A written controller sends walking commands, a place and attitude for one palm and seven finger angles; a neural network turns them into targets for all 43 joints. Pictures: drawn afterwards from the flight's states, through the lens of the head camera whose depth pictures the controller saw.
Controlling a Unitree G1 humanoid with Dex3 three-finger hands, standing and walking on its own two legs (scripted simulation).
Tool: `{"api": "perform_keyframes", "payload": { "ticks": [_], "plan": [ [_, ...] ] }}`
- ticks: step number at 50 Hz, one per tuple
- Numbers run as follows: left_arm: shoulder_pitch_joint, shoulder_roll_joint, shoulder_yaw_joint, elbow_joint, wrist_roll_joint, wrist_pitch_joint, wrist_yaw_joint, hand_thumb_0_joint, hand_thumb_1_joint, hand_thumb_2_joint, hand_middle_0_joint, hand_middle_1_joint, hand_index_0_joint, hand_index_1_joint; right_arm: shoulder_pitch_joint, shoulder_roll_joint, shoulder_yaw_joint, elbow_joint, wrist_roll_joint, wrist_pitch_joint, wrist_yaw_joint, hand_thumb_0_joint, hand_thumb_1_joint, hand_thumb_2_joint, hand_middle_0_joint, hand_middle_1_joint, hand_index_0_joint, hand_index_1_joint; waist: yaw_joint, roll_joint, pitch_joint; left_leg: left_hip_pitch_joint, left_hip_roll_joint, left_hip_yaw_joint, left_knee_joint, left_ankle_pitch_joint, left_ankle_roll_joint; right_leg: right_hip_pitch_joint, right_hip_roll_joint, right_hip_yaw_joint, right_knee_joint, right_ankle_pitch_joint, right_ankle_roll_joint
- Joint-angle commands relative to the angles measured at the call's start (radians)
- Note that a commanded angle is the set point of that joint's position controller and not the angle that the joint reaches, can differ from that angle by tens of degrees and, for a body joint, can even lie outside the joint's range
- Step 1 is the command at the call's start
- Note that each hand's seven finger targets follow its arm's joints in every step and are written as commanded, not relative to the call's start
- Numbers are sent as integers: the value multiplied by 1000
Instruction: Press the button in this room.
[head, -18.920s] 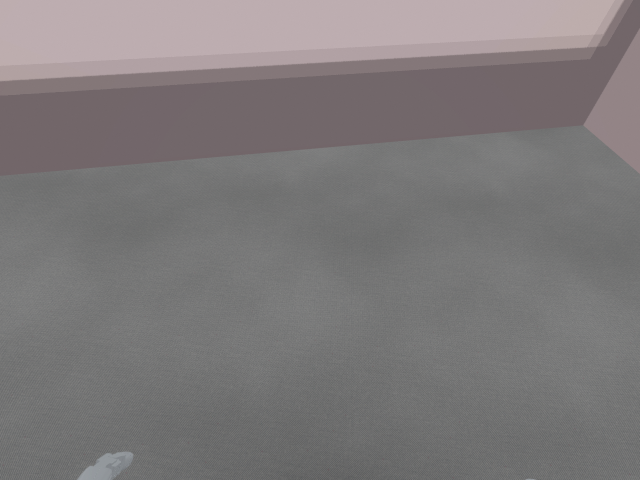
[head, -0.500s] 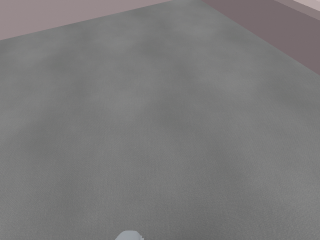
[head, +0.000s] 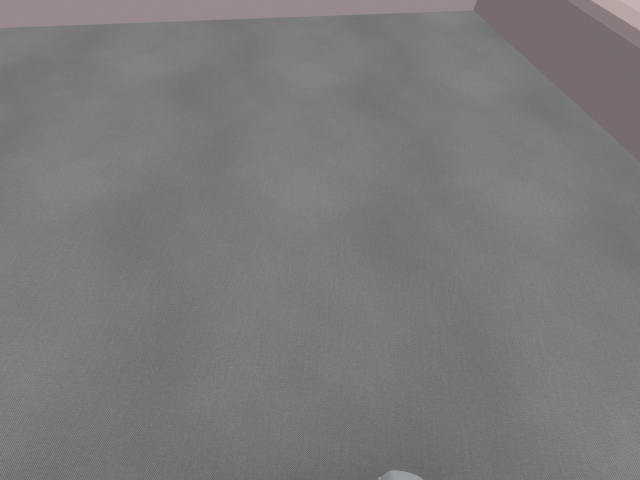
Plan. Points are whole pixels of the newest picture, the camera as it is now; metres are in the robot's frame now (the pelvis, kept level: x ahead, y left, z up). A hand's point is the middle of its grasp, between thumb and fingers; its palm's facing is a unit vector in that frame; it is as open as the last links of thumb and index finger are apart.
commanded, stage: turn or walk to find it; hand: left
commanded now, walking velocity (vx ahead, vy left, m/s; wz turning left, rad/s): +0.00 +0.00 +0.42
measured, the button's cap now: out of the picture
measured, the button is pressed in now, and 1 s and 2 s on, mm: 0 0 0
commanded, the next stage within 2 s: none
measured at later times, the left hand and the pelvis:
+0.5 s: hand out of the picture +0.00 +0.13 -0.15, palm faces +0.26 -0.93 -0.27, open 7.3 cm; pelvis -0.03 -0.07 +0.00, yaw +14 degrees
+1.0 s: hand out of the picture -0.10 +0.19 -0.17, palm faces +0.47 -0.85 -0.24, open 7.4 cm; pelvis -0.07 -0.03 +0.00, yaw +26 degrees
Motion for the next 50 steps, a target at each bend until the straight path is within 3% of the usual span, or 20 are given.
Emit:
{"api": "perform_keyframes", "payload": {
  "ticks": [1, 5, 7, 8, 9, 10, 11, 12, 13, 16, 26, 30, 33, 34, 35, 36, 37, 39, 42, 50],
  "plan": [
    [-57, 51, 2, -98, -9, -20, 7, 0, 900, 900, -200, -300, -200, -300, 93, -209, -65, -38, -11, -4, -14, 0, -900, -900, 200, 300, 200, 300, -56, 162, -83, 129, 269, -273, -84, 461, 136, -55, 11, 12, -113, -53, -2],
    [-14, 42, 0, -101, -16, -28, 8, 0, 900, 900, -200, -300, -200, -300, 56, -214, -69, -52, -15, 5, -11, 0, -900, -900, 200, 300, 200, 300, -31, 195, -106, 36, 240, -311, -45, 441, 123, 107, 50, -8, -339, -26, -21],
    [53, 52, 4, -81, -17, -40, 10, 0, 900, 900, -200, -300, -200, -300, 38, -204, -72, -56, -8, 6, -8, 0, -900, -900, 200, 300, 200, 300, 5, 156, -125, -59, 198, -297, 12, 353, 82, 273, 58, -26, -542, 144, -27],
    [94, 83, 11, -74, -13, -50, 13, 0, 900, 900, -200, -300, -200, -300, 40, -179, -69, -59, 0, 6, -5, 0, -900, -900, 200, 300, 200, 300, 22, 83, -150, -143, 144, -264, 73, 217, 34, 400, 9, 14, -668, 234, -37],
    [120, 172, 27, -74, 3, -61, 23, 0, 900, 900, -200, -300, -200, -300, 62, -112, -60, -71, 9, 5, 2, 0, -900, -900, 200, 300, 200, 300, 31, -161, -171, -329, 26, -139, 259, -79, -36, 545, -218, 235, -743, 253, -104],
    [122, 218, 34, -86, 4, -58, 24, 0, 900, 900, -200, -300, -200, -300, 31, -117, -62, -94, 3, 10, -2, 0, -900, -900, 200, 300, 200, 300, 45, -272, -118, -379, -36, -55, 474, -371, -69, 422, -400, 385, -773, 337, -219],
    [88, 198, 25, -103, -1, -51, 24, 0, 900, 900, -200, -300, -200, -300, 26, -145, -72, -89, -4, 22, 2, 0, -900, -900, 200, 300, 200, 300, 30, -156, -81, -340, -3, -88, 623, -345, -61, 284, -388, 321, -782, 265, -258],
    [21, 156, 29, -117, -5, -58, 28, 0, 900, 900, -200, -300, -200, -300, 55, -147, -75, -64, -11, 37, 6, 0, -900, -900, 200, 300, 200, 300, -2, -224, -48, -348, 24, -115, 696, -294, -61, 212, -337, 290, -819, 126, -239],
    [-18, 135, 21, -127, -6, -55, 24, 0, 900, 900, -200, -300, -200, -300, 67, -145, -80, -40, -12, 44, 10, 0, -900, -900, 200, 300, 200, 300, -20, -152, -4, -343, 30, -96, 764, -235, -66, 171, -289, 243, -826, 66, -212],
    [-32, 81, 3, -130, -8, -66, 21, 0, 900, 900, -200, -300, -200, -300, 137, -118, -71, -2, -12, 47, 19, 0, -900, -900, 200, 300, 200, 300, -49, -119, -12, -346, 44, -55, 803, -112, -93, 228, -200, 65, -777, 237, -171],
    [136, 129, 22, -58, 9, -64, 21, 0, 900, 900, -200, -300, -200, -300, 0, -100, -47, -34, -3, 40, 15, 0, -900, -900, 200, 300, 200, 300, 33, -142, -62, -281, 75, 24, 495, -231, -118, 380, -269, 16, -703, 498, -235],
    [134, 160, 32, -43, 13, -56, 19, 0, 900, 900, -200, -300, -200, -300, -14, -93, -36, -43, 7, 27, 13, 0, -900, -900, 200, 300, 200, 300, 36, -183, -88, -187, 69, 70, 328, -254, -99, 372, -290, -3, -656, 536, -247],
    [100, 162, 34, -37, 6, -48, 16, 0, 900, 900, -200, -300, -200, -300, 47, -107, -37, -33, 6, 16, 10, 0, -900, -900, 200, 300, 200, 300, -11, -155, -113, -25, 58, 99, 108, -92, -83, 292, -273, -61, -571, 459, -188],
    [85, 147, 32, -41, -2, -42, 14, 0, 900, 900, -200, -300, -200, -300, 88, -130, -43, -24, 6, 7, 13, 0, -900, -900, 200, 300, 200, 300, -40, -67, -133, 91, 77, 68, -23, 31, -72, 216, -239, -110, -475, 371, -138],
    [103, 98, 24, -63, -10, -33, 11, 0, 900, 900, -200, -300, -200, -300, 111, -214, -60, -26, -1, -3, 10, 0, -900, -900, 200, 300, 200, 300, -53, 165, -153, 202, 242, -165, -107, 149, -5, 41, -130, -165, -291, 148, -68],
    [59, 45, 2, -97, -8, -26, 8, 0, 900, 900, -200, -300, -200, -300, 134, -294, -78, -28, -4, 1, 2, 0, -900, -900, 200, 300, 200, 300, -74, 359, -108, 198, 423, -373, -148, 415, 99, -128, -31, -143, -115, -237, -18],
    [20, 70, 4, -100, -3, -17, 9, 0, 900, 900, -200, -300, -200, -300, 136, -300, -78, -19, -7, 10, 0, 0, -900, -900, 200, 300, 200, 300, -79, 248, -94, 125, 455, -323, -135, 385, 151, -92, -44, -65, -20, -227, -36],
    [-10, 73, 14, -76, 0, -7, 5, 0, 900, 900, -200, -300, -200, -300, 42, -238, -62, -34, -9, 5, -15, 0, -900, -900, 200, 300, 200, 300, -48, 266, -25, 28, 348, -268, -156, 254, 124, -105, -48, -17, 45, -113, -31],
    [39, 73, 13, -45, -2, -15, -6, 0, 900, 900, -200, -300, -200, -300, -3, -214, -48, -53, -6, -6, -17, 0, -900, -900, 200, 300, 200, 300, -16, 176, -43, 70, 265, -182, -121, 365, 99, -98, -20, -11, 65, -7, -18],
    [-29, 55, 2, -90, -8, -19, 4, 0, 900, 900, -200, -300, -200, -300, 68, -218, -64, -44, -9, -3, -13, 0, -900, -900, 200, 300, 200, 300, -49, 163, -93, 128, 273, -262, -91, 397, 135, -63, 8, 7, -107, -48, -4]
  ]
}}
